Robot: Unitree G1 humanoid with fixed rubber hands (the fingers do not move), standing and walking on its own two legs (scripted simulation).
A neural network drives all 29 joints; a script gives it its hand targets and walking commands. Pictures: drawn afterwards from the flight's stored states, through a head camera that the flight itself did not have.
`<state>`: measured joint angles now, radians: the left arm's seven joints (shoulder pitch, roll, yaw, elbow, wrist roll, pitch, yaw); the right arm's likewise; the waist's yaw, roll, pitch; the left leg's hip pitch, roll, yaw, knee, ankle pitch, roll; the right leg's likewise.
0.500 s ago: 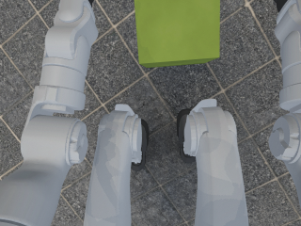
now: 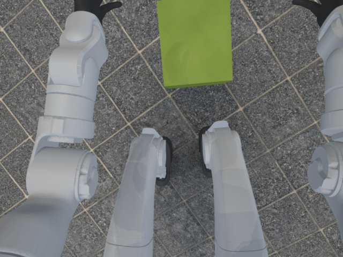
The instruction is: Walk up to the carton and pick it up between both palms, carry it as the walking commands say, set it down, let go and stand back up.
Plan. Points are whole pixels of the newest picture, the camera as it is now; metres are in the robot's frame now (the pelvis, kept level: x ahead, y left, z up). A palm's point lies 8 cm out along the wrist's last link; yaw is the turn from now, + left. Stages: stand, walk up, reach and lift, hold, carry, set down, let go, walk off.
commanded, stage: set down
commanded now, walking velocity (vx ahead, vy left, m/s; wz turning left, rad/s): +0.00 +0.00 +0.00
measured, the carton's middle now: (194, 48) +0.55 -0.05 -0.46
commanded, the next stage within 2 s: let go in 0.38 s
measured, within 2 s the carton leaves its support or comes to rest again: neither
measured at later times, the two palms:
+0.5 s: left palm out of the picture +0.53 +0.13 +0.00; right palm out of the picture +0.51 -0.26 +0.00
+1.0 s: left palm out of the picture +0.40 +0.22 +0.10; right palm out of the picture +0.36 -0.25 +0.09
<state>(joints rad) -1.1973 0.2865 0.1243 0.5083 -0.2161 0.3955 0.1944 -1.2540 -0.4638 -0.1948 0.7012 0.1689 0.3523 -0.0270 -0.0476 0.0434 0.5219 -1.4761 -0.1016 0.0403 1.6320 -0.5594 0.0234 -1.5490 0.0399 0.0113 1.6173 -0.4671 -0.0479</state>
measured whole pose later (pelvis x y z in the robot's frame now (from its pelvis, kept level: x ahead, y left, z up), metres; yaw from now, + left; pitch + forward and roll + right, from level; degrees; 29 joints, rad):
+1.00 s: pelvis +0.11 +0.01 +0.18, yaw -2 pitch +20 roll +0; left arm -0.17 0.21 0.13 0.53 -0.03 0.08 0.01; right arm -0.22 -0.19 -0.19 0.62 0.04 0.07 0.05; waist -0.05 0.02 -0.01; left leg -0.74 -0.08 -0.02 0.76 -0.36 0.03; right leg -0.81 0.06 0.04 0.75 -0.29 -0.03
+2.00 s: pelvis +0.12 +0.02 +0.21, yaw -2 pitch -1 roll -1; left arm 0.23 0.20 0.11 0.73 0.01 0.03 -0.01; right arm 0.19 -0.30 -0.11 0.63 0.04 0.03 0.01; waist -0.04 0.02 -0.04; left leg -0.21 -0.06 -0.04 0.57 -0.34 0.05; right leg -0.26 0.06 0.04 0.54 -0.26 -0.02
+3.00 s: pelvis +0.09 +0.01 +0.21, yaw -2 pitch -3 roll +0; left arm 0.23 0.21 0.10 0.93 0.01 -0.02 -0.01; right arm 0.22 -0.30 -0.11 0.84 0.04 -0.02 -0.01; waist -0.04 0.02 -0.08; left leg -0.21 -0.07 -0.04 0.56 -0.30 0.05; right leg -0.26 0.06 0.04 0.53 -0.22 -0.02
